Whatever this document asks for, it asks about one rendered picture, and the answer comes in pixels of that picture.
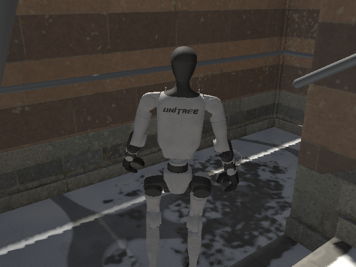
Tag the left robot upper arm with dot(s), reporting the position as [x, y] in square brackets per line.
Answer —
[143, 115]

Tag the robot left forearm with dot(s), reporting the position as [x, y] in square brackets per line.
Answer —
[131, 151]

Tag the right robot upper arm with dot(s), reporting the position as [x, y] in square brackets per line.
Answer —
[214, 106]

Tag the left robot hand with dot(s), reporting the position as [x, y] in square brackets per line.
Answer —
[128, 167]

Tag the robot right shin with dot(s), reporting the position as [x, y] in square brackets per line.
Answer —
[194, 244]

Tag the robot right thigh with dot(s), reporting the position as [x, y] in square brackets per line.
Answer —
[200, 190]

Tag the right robot hand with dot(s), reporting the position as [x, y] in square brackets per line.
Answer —
[227, 178]

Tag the robot right forearm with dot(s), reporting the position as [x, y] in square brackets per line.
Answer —
[228, 161]

